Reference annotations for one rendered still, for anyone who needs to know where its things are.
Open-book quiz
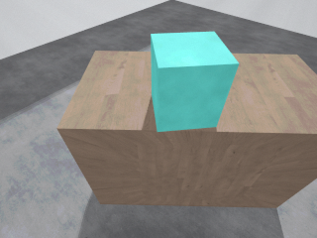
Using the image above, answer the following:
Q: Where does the pedestal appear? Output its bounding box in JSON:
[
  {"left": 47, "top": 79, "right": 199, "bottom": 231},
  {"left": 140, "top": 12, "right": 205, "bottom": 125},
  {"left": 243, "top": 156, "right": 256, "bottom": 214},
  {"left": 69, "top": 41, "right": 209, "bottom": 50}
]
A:
[{"left": 57, "top": 51, "right": 317, "bottom": 208}]

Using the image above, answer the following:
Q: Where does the carton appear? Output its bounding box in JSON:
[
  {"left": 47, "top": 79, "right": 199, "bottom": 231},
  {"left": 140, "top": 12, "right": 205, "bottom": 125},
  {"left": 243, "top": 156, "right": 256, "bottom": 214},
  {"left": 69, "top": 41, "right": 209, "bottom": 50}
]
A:
[{"left": 151, "top": 31, "right": 239, "bottom": 132}]

